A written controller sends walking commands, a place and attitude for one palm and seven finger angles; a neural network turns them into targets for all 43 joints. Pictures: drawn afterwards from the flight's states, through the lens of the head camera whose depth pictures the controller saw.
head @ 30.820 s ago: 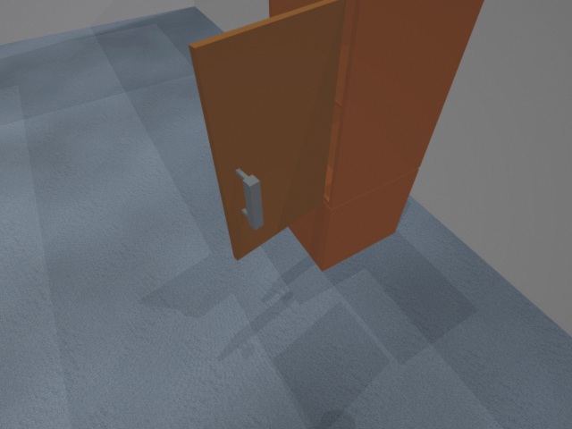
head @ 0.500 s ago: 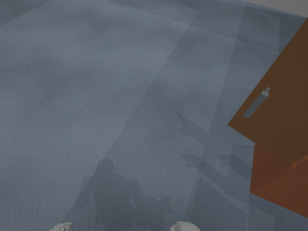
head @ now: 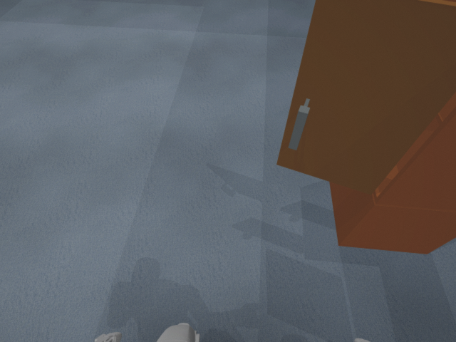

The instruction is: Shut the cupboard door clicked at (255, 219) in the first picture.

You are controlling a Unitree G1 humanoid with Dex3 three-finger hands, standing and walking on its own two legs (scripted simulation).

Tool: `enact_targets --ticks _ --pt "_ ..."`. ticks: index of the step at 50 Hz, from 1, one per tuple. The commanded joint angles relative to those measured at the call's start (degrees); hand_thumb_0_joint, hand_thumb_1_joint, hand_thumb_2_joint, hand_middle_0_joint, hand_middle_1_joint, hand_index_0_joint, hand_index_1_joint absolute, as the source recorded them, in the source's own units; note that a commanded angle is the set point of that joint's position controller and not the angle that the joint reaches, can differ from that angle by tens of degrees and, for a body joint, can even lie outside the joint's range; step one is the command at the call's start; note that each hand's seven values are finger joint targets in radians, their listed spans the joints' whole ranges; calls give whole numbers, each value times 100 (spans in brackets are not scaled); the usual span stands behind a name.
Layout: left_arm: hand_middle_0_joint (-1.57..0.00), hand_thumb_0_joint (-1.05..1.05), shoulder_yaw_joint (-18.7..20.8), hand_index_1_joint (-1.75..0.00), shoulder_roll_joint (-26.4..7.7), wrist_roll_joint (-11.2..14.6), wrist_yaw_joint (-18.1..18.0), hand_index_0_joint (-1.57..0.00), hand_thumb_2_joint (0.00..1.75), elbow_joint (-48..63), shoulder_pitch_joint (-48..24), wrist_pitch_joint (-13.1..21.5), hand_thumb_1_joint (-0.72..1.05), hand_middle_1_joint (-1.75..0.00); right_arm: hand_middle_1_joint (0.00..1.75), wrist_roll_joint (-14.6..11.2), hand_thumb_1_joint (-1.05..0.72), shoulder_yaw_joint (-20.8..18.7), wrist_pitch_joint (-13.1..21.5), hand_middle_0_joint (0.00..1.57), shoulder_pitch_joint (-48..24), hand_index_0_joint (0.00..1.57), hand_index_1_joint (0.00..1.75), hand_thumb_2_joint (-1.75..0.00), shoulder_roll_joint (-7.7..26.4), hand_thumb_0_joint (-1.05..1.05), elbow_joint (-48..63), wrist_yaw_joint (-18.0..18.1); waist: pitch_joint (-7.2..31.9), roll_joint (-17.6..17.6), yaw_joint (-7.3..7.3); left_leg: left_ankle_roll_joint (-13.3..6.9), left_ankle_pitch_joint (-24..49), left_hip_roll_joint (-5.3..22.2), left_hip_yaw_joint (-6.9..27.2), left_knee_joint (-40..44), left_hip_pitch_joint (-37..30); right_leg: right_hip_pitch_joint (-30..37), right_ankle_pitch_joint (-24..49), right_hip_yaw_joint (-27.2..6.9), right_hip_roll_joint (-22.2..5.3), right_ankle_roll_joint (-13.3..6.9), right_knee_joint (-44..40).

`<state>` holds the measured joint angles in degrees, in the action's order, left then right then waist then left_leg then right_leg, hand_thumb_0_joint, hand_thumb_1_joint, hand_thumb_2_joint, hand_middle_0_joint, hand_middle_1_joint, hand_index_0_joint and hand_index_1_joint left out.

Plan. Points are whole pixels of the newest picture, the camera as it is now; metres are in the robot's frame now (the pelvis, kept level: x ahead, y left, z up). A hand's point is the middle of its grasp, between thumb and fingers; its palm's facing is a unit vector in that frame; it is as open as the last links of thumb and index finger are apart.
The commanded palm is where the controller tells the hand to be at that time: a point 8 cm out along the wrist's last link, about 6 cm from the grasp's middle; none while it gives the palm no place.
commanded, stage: turn to face it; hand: left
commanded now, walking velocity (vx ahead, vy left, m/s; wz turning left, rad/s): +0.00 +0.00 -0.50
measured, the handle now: (300, 124) +0.69 -0.17 -0.10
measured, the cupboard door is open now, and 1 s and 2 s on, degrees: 73 73 73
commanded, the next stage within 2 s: take the last steps up to it in 0.40 s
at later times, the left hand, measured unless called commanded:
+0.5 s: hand (150, 319) +0.17 +0.17 -0.16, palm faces -0.23 -0.94 -0.27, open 7.3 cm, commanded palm none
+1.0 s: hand (190, 289) +0.24 +0.10 -0.17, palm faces -0.36 -0.92 -0.15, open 7.4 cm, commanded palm none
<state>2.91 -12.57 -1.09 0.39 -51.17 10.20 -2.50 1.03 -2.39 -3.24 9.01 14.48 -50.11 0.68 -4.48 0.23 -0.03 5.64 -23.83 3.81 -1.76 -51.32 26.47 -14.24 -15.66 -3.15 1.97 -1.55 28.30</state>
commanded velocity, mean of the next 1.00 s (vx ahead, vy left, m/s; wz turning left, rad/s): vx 0.13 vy -0.07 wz -0.25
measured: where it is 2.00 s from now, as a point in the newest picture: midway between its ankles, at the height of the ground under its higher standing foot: outside the picture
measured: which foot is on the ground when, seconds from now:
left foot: up 0.00-0.08, down 0.10-0.46, up 0.48-0.72, down 0.74-1.00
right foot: down 0.00-0.10, up 0.12-0.44, down 0.46-0.74, up 0.76-1.00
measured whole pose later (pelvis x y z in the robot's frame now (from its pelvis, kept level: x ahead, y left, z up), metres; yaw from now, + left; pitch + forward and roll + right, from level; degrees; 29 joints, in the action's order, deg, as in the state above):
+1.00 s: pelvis +0.10 -0.05 +0.01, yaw -21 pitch +1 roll -2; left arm 4.2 -13.3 -1.5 3.1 -56.5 10.3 -3.0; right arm 2.6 -0.8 2.0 22.8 10.1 -58.7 1.3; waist -2.5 -1.1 1.6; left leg 2.7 -16.5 8.2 -10.7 -22.0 5.7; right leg -31.4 -14.5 2.4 -3.4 1.1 55.0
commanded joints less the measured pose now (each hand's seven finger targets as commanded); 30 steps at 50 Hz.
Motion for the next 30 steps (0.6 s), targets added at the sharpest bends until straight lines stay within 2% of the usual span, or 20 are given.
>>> enact_targets --ticks 1,3,4,5,6,7,8,9,11,13,17,19,20,21,22,23,24,25,28,30 --pt "-20 0 387 -30 -1309 -22 -69 -20 90 412 -111 107 90 -30 30 -63 -90 -130 201 20 172 20 30 -90 454 0 419 69 734 -910 34 -66 288 -198 -48 1159 -509 308 2539 -1575 -1336 -846 -453" --pt "-20 0 369 -30 -1201 19 -67 -20 90 442 -306 73 90 -30 30 -61 -90 -134 269 20 597 20 30 -90 512 0 283 97 777 -776 260 -132 1170 -186 -38 2411 -1460 -182 2100 -1510 -1066 -491 -86" --pt "-20 0 316 -30 -950 49 -55 -20 90 481 -218 54 90 -30 30 -35 -90 -168 327 20 748 20 30 -90 786 0 245 107 905 13 268 -320 1470 417 585 3082 -2009 -662 1237 -1139 -577 -201 444" --pt "-20 0 263 -30 -637 91 -4 -20 90 558 77 26 90 -30 30 58 -90 -254 352 20 844 20 30 -90 1347 0 299 117 1018 1591 212 -921 2253 1729 1865 3300 -2521 -1515 -903 -346 188 127 1593" --pt "-20 0 258 -30 -743 32 15 -20 90 608 18 33 90 -30 30 77 -90 -259 325 20 881 20 30 -90 1431 0 354 142 918 1637 275 -1434 2371 2391 2292 3489 -2197 -1653 -2110 28 116 239 2843" --pt "-20 0 292 -30 -806 -23 25 -20 90 534 -140 4 90 -30 30 95 -90 -218 347 20 774 20 30 -90 1310 0 333 176 796 1507 273 -1461 2492 2232 2173 3526 -1848 -1685 -1929 -151 -47 303 3556" --pt "-20 0 336 -30 -823 -17 69 -20 90 486 -143 4 90 -30 30 102 -90 -166 352 20 562 20 30 -90 1140 0 413 181 594 1281 127 -1450 2670 1957 1726 3446 -1615 -1676 -1641 -95 -170 331 3907" --pt "-20 0 314 -30 -775 -9 109 -20 90 450 -97 -1 90 -30 30 96 -90 -123 363 20 361 20 30 -90 1015 0 462 179 541 1024 30 -1423 2885 1766 1296 3344 -1621 -1682 -1434 50 -259 362 3950" --pt "-20 0 268 -30 -590 10 134 -20 90 404 -68 -46 90 -30 30 103 -90 -123 358 20 363 20 30 -90 923 0 407 185 709 901 12 -1329 3514 1490 578 3123 -2004 -1625 -1202 231 -297 431 3558" --pt "-20 0 223 -30 -497 10 142 -20 90 415 -211 -70 90 -30 30 86 -90 -143 344 20 595 20 30 -90 910 0 253 171 726 1035 122 -1303 3746 1425 297 3049 -2085 -1391 -1141 415 -310 441 3002" --pt "-20 0 144 -30 -376 8 131 -20 90 396 -337 -22 90 -30 30 92 -90 -222 303 20 783 20 30 -90 1028 0 32 127 820 1243 243 -1311 3851 1483 140 2812 -2136 -769 -1062 745 -190 339 1650" --pt "-20 0 126 -30 -420 1 110 -20 90 318 -198 27 90 -30 30 64 -90 -251 280 20 779 20 30 -90 1027 0 -51 107 805 1139 169 -1176 3715 1425 92 2554 -1918 -188 -476 823 -120 255 693" --pt "-20 0 150 -30 -469 8 101 -20 90 243 62 50 90 -30 30 39 -90 -262 271 20 671 20 30 -90 1055 0 -52 99 859 1024 -2 -987 3343 1329 -52 2333 -1691 313 242 854 -111 217 -40" --pt "-20 0 189 -30 -694 -10 71 -20 90 147 350 89 90 -30 30 -7 -90 -268 265 20 604 20 30 -90 955 0 -32 76 951 627 -118 -701 2635 1103 -258 1936 -1342 888 922 509 -382 111 -631" --pt "-20 0 278 -30 -1181 -64 2 -20 90 73 510 143 90 -30 30 -54 -90 -218 255 20 576 20 30 -90 618 0 81 50 963 -684 -171 -338 974 526 -758 1131 -246 1594 1920 -843 -1546 -282 -920" --pt "-20 0 317 -30 -1530 -52 -33 -20 90 -5 665 156 90 -30 30 -52 -90 -114 214 20 297 20 30 -90 383 0 253 44 758 -1412 -353 -199 -1243 -10 -630 24 391 1355 2814 -1622 -2444 -967 -1038" --pt "-20 0 342 -30 -1430 -25 -99 -20 90 -29 689 151 90 -30 30 -39 -90 -114 147 20 87 20 30 -90 427 0 262 107 697 -1144 -391 -238 -1207 54 -103 -593 522 1123 3206 -1626 -2373 -1210 -953" --pt "-20 0 332 -30 -1295 -46 -145 -20 90 -52 449 166 90 -30 30 -38 -90 -106 145 20 203 20 30 -90 406 0 108 139 662 -1477 -233 -237 -1050 68 75 -1009 793 1243 3382 -1553 -2187 -1284 -833" --pt "-20 0 239 -30 -951 -29 -117 -20 90 54 -47 168 90 -30 30 19 -90 -103 178 20 516 20 30 -90 394 0 -123 66 644 -1186 35 -131 -348 143 -101 -888 489 954 2110 -632 -1592 -1042 -948" --pt "-20 0 245 -30 -973 -54 -89 -20 90 55 -112 191 90 -30 30 43 -90 -92 214 20 544 20 30 -90 311 0 -145 5 506 -1087 48 -153 -198 128 -292 -181 109 557 789 -576 -1476 -991 -1187"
